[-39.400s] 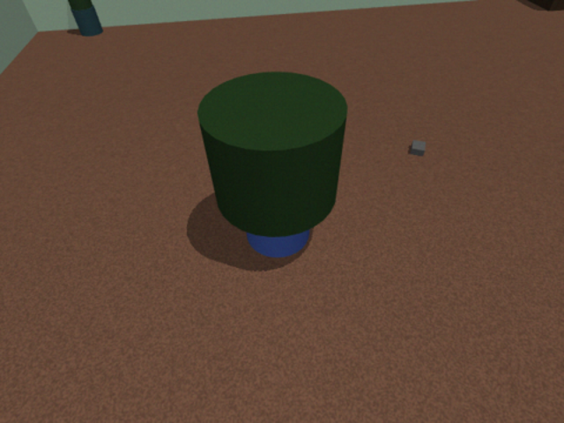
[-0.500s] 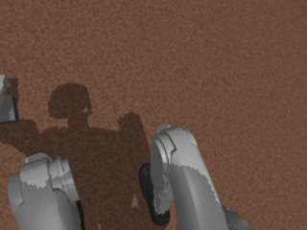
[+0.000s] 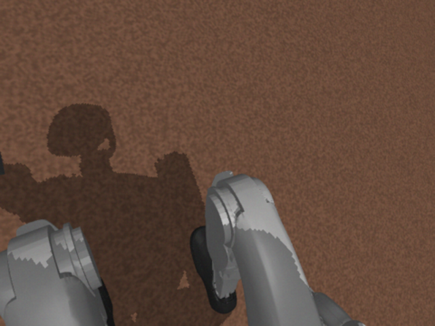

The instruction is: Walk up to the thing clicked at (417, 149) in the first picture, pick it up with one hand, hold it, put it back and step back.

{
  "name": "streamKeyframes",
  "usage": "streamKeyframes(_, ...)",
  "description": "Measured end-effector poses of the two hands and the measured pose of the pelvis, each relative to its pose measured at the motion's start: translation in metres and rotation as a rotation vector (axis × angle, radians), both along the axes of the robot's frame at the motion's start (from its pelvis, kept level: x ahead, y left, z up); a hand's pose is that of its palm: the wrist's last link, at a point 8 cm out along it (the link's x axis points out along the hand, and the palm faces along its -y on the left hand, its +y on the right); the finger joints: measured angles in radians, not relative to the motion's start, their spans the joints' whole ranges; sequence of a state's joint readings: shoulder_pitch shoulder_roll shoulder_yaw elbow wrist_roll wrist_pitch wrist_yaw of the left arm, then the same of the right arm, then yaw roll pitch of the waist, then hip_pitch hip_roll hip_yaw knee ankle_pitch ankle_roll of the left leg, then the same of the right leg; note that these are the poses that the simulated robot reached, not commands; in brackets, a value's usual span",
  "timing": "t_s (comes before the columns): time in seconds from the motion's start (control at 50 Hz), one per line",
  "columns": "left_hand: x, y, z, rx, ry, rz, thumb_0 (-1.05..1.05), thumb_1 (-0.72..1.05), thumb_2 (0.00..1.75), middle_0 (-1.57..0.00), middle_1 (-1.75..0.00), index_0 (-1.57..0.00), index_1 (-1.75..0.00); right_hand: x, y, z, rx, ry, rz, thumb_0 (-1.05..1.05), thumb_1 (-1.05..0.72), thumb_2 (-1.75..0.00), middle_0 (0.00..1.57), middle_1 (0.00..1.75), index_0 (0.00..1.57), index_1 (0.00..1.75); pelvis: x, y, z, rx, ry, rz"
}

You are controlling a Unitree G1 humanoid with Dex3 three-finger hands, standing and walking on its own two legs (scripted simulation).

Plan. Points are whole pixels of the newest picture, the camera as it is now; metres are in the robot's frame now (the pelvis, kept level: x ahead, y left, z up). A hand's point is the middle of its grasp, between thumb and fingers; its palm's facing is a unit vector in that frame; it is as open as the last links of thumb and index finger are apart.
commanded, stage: rest palm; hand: left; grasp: from above
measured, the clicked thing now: out of the picture +0.44 +0.33 -0.28
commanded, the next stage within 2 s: close in 0.68 s
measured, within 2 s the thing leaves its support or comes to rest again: neither
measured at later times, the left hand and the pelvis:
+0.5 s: hand out of the picture +0.42 +0.32 -0.24, palm faces -0.41 -0.06 -0.91, open 14.3 cm; pelvis +0.00 +0.00 +0.00, yaw -1 degrees
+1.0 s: hand out of the picture +0.41 +0.30 -0.24, palm faces -0.39 -0.02 -0.92, open 13.9 cm; pelvis -0.01 +0.00 +0.00, yaw -2 degrees
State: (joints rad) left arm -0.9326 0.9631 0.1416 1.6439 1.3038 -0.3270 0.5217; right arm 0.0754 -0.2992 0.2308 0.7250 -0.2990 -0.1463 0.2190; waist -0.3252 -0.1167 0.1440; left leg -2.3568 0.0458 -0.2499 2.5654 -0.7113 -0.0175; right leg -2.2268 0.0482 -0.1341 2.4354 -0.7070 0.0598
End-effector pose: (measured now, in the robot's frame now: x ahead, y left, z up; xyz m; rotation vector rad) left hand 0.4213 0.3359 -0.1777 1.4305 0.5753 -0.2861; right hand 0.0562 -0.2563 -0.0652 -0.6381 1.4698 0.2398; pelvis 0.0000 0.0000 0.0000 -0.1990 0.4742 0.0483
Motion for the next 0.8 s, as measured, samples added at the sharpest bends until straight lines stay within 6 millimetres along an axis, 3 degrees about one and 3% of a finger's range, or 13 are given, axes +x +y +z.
streamKeyframes(0.16,-0.006,-0.019,-0.001,-0.047,-0.079,-0.125,0.00,-0.53,1.00,-0.08,-0.95,-0.06,-0.96,0.006,0.004,0.005,-0.021,-0.011,0.043,0.00,-0.90,-0.90,0.20,0.30,0.20,0.30,-0.002,0.003,-0.001,-0.018,-0.026,-0.005)
streamKeyframes(0.32,-0.010,-0.034,0.000,0.023,-0.145,-0.168,0.00,-0.53,1.01,-0.08,-0.93,-0.06,-0.94,0.022,0.003,0.008,-0.006,-0.074,0.085,0.00,-0.90,-0.90,0.20,0.30,0.20,0.30,-0.005,0.006,-0.001,-0.024,-0.021,-0.011)
streamKeyframes(0.5,0.000,-0.015,0.000,0.085,-0.121,0.003,0.00,-0.52,0.99,-0.08,-0.95,-0.06,-0.95,0.028,0.002,0.008,0.045,-0.095,0.095,0.00,-0.90,-0.90,0.20,0.30,0.20,0.30,-0.004,0.004,-0.001,-0.016,-0.001,-0.011)
streamKeyframes(0.64,0.004,-0.002,-0.012,0.041,-0.004,0.075,0.00,-0.52,0.98,-0.08,-0.97,-0.07,-0.97,0.016,0.002,0.007,0.040,-0.057,0.056,0.00,-0.91,-0.90,0.20,0.30,0.20,0.30,-0.001,0.003,0.000,-0.017,0.001,-0.007)
streamKeyframes(0.8,0.003,-0.024,-0.016,-0.057,-0.029,-0.077,0.00,-0.53,0.99,-0.08,-0.97,-0.06,-0.98,0.001,0.008,0.005,0.040,0.021,0.052,0.00,-0.91,-0.90,0.20,0.30,0.20,0.30,-0.001,0.001,0.002,-0.021,-0.028,-0.013)
